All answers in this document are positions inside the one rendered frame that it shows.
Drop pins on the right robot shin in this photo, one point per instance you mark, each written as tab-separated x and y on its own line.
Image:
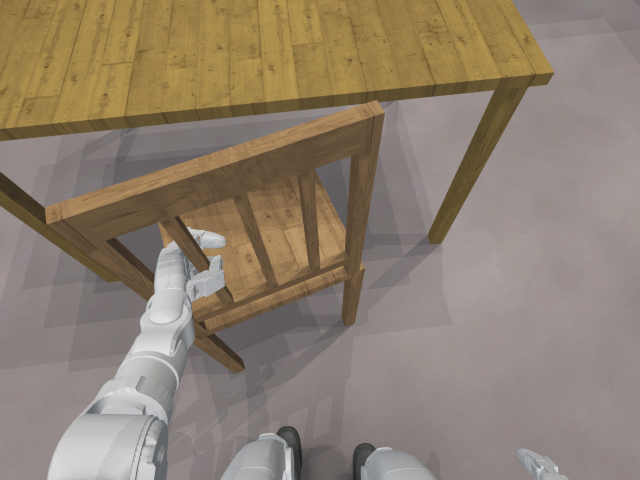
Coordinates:
379	450

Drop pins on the left robot upper arm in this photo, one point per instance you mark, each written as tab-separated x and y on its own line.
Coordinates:
114	447

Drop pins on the robot left hand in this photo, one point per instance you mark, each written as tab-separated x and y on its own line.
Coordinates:
175	271

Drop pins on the chair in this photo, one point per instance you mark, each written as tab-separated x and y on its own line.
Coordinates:
284	238

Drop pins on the table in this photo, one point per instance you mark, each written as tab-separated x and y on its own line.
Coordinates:
77	66

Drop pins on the left robot forearm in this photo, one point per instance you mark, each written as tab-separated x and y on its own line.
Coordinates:
150	374

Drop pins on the robot right hand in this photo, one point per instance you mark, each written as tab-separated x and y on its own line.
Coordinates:
541	468

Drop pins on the right robot foot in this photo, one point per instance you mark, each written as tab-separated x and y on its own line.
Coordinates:
361	453

